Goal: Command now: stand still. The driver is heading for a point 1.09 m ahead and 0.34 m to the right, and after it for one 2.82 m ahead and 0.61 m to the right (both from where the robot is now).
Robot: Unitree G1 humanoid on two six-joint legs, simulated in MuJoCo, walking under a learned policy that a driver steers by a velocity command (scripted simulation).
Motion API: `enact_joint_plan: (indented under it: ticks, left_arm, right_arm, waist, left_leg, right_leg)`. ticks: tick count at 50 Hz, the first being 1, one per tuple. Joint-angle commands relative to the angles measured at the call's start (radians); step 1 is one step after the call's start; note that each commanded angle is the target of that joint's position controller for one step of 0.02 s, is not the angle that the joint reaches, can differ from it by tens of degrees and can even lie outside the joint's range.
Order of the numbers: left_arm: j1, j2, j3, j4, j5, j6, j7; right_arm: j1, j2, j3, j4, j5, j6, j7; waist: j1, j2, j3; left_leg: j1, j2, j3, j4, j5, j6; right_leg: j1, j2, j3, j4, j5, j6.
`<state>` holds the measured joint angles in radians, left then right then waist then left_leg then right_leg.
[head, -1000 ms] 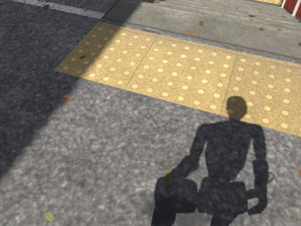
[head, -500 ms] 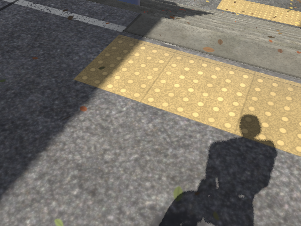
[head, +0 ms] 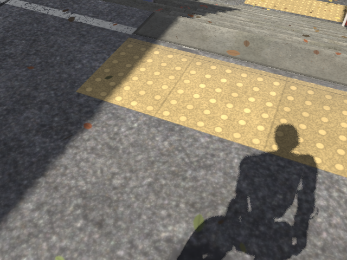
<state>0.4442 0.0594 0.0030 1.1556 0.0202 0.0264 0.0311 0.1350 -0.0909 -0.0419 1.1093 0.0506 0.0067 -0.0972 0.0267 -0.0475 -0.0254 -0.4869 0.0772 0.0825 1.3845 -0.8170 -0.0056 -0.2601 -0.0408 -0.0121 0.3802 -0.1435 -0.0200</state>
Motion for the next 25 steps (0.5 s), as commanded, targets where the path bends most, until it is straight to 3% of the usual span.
enact_joint_plan:
  ticks: [1, 3, 7, 8, 9, 10, 11, 12, 13, 14, 16, 17, 18, 19, 20, 21, 22, 23, 24, 25]
  left_arm:
    - [0.09, 0.059, 0.007, 0.0, -0.008, 0.005, 0.006]
    - [0.116, 0.049, 0.008, 0.011, -0.014, 0.014, 0.006]
    - [0.136, 0.04, 0.004, 0.028, -0.008, 0.016, -0.003]
    - [0.15, 0.03, 0.001, 0.04, -0.012, 0.017, -0.001]
    - [0.182, 0.095, 0.024, 0.044, -0.029, 0.021, 0.005]
    - [0.247, 0.168, 0.049, 0.054, -0.041, 0.017, 0.009]
    - [0.277, 0.21, 0.064, 0.053, -0.039, -0.001, 0.009]
    - [0.233, 0.204, 0.063, 0.034, -0.027, -0.03, 0.008]
    - [0.184, 0.166, 0.052, 0.008, -0.011, -0.059, 0.009]
    - [0.156, 0.142, 0.046, -0.006, -0.004, -0.081, 0.008]
    - [0.081, 0.101, 0.029, -0.048, -0.015, -0.087, 0.014]
    - [0.025, 0.08, 0.019, -0.076, -0.016, -0.087, 0.019]
    - [0.004, 0.069, 0.012, -0.095, -0.019, -0.087, 0.021]
    - [-0.032, 0.203, 0.047, -0.099, 0.014, -0.094, 0.018]
    - [-0.104, 0.235, 0.063, -0.129, 0.006, -0.097, 0.011]
    - [-0.187, 0.221, 0.062, -0.168, -0.012, -0.097, -0.002]
    - [-0.201, 0.226, 0.067, -0.182, -0.014, -0.094, -0.01]
    - [-0.234, 0.21, 0.071, -0.205, -0.019, -0.091, -0.013]
    - [-0.292, 0.213, 0.074, -0.248, -0.016, -0.076, -0.004]
    - [-0.424, 0.186, 0.071, -0.326, -0.012, -0.069, -0.001]
  right_arm:
    - [0.022, 0.019, 0.015, -0.014, -0.006, -0.008, 0.011]
    - [0.015, 0.014, 0.019, -0.012, -0.009, -0.015, 0.017]
    - [0.018, 0.015, 0.027, -0.012, -0.004, -0.023, 0.029]
    - [0.044, 0.024, 0.029, 0.0, -0.008, -0.023, 0.034]
    - [0.048, -0.002, 0.018, 0.001, -0.001, -0.023, 0.036]
    - [0.014, -0.015, 0.01, -0.016, 0.007, -0.027, 0.039]
    - [-0.042, -0.019, 0.004, -0.061, 0.012, -0.035, 0.041]
    - [-0.109, -0.011, 0.006, -0.119, 0.016, -0.05, 0.042]
    - [-0.155, -0.012, 0.006, -0.166, 0.008, -0.071, 0.043]
    - [-0.138, -0.008, 0.005, -0.183, -0.006, -0.089, 0.044]
    - [-0.103, -0.03, -0.001, -0.203, -0.03, -0.112, 0.053]
    - [-0.058, -0.084, -0.022, -0.197, -0.014, -0.116, 0.057]
    - [-0.049, -0.082, -0.024, -0.199, -0.028, -0.115, 0.061]
    - [-0.023, -0.106, -0.018, -0.216, -0.166, -0.067, 0.117]
    - [0.002, -0.087, -0.013, -0.229, -0.154, -0.047, 0.13]
    - [0.028, -0.111, -0.02, -0.246, -0.12, -0.039, 0.128]
    - [0.059, -0.137, -0.028, -0.256, -0.105, -0.042, 0.122]
    - [0.125, -0.144, -0.034, -0.24, -0.098, -0.049, 0.11]
    - [0.221, -0.189, -0.048, -0.216, -0.099, -0.067, 0.102]
    - [0.34, -0.237, -0.064, -0.194, -0.107, -0.087, 0.091]
  waist:
    - [-0.018, -0.022, 0.062]
    - [-0.004, 0.013, 0.078]
    - [0.0, 0.0, 0.046]
    - [-0.005, -0.007, 0.012]
    - [0.016, -0.035, 0.015]
    - [0.053, -0.085, 0.034]
    - [0.076, -0.141, 0.07]
    - [0.073, -0.116, 0.107]
    - [0.071, -0.07, 0.103]
    - [0.064, -0.056, 0.057]
    - [0.033, -0.07, -0.013]
    - [-0.006, -0.051, -0.017]
    - [-0.015, -0.088, -0.013]
    - [-0.033, -0.089, -0.01]
    - [-0.061, -0.134, -0.003]
    - [-0.102, -0.117, 0.033]
    - [-0.125, -0.047, 0.071]
    - [-0.162, 0.04, 0.09]
    - [-0.214, 0.193, 0.146]
    - [-0.28, 0.325, 0.181]
  left_leg:
    - [-0.086, 0.037, -0.036, -0.204, 0.229, 0.035]
    - [-0.132, 0.037, -0.035, -0.303, 0.274, 0.041]
    - [-0.134, 0.04, -0.027, -0.28, 0.247, 0.029]
    - [-0.138, 0.029, 0.001, -0.272, 0.164, 0.031]
    - [-0.194, -0.015, 0.065, -0.179, 0.029, 0.042]
    - [-0.287, -0.027, 0.091, -0.01, -0.002, 0.048]
    - [-0.394, -0.015, 0.041, 0.183, 0.072, 0.06]
    - [-0.512, 0.011, -0.029, 0.261, 0.177, 0.083]
    - [-0.571, 0.034, -0.081, 0.293, 0.273, 0.097]
    - [-0.591, 0.047, -0.111, 0.299, 0.335, 0.107]
    - [-0.511, 0.063, -0.128, 0.227, 0.357, 0.093]
    - [-0.39, 0.069, -0.123, 0.031, 0.499, 0.072]
    - [-0.254, 0.031, -0.054, -0.024, 0.511, 0.029]
    - [-0.103, 0.011, -0.072, -0.179, 0.593, -0.012]
    - [0.065, -0.008, -0.05, -0.302, 0.616, -0.037]
    - [0.208, -0.022, -0.052, -0.394, 0.581, -0.041]
    - [0.243, -0.043, -0.045, -0.465, 0.511, -0.041]
    - [0.28, -0.071, -0.019, -0.533, 0.447, -0.059]
    - [0.268, -0.048, -0.054, -0.685, 0.304, -0.059]
    - [0.288, 0.075, -0.279, -0.846, 0.1, -0.026]
  right_leg:
    - [0.043, -0.128, 0.089, -0.088, 0.073, -0.081]
    - [0.108, -0.075, 0.027, -0.041, 0.159, -0.045]
    - [0.178, -0.085, 0.021, -0.01, 0.355, -0.057]
    - [0.199, -0.065, 0.015, -0.001, 0.159, -0.056]
    - [0.204, -0.061, 0.048, -0.002, -0.169, -0.081]
    - [0.189, -0.14, 0.195, -0.069, -0.532, -0.137]
    - [0.165, -0.263, 0.438, -0.167, -0.76, -0.214]
    - [0.161, -0.334, 0.59, -0.2, -0.806, -0.253]
    - [0.158, -0.342, 0.632, -0.197, -0.751, -0.259]
    - [0.179, -0.323, 0.619, -0.173, -0.687, -0.25]
    - [0.091, -0.263, 0.508, -0.132, -0.562, -0.2]
    - [0.0, -0.197, 0.422, -0.13, -0.496, -0.174]
    - [-0.134, -0.16, 0.357, -0.151, -0.44, -0.169]
    - [-0.206, -0.13, 0.323, -0.201, -0.461, -0.145]
    - [-0.308, -0.112, 0.286, -0.225, -0.444, -0.121]
    - [-0.435, -0.092, 0.253, -0.226, -0.443, -0.087]
    - [-0.468, -0.062, 0.207, -0.19, -0.43, -0.07]
    - [-0.471, -0.029, 0.156, -0.073, -0.399, -0.057]
    - [-0.528, 0.023, 0.087, 0.108, -0.431, -0.042]
    - [-0.639, 0.064, 0.007, 0.392, -0.375, -0.014]
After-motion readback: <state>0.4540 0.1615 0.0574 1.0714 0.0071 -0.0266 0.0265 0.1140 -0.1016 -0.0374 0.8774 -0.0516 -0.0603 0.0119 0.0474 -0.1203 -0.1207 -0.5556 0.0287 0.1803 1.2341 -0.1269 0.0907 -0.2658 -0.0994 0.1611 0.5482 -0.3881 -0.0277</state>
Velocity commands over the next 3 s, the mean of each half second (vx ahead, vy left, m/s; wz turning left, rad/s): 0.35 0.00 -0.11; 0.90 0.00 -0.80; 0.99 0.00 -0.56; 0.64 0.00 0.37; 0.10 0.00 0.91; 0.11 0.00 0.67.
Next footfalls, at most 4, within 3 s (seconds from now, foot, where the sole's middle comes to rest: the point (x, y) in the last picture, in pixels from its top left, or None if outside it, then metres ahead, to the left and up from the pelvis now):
0.40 left None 0.05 0.18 -0.69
0.80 right None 0.34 -0.02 -0.79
1.12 left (167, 207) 0.76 0.07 -0.79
1.52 right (268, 183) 0.89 -0.38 -0.79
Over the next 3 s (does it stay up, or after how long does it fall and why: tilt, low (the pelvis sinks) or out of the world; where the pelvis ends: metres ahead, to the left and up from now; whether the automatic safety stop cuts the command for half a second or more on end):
stays up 1.21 -0.52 -0.01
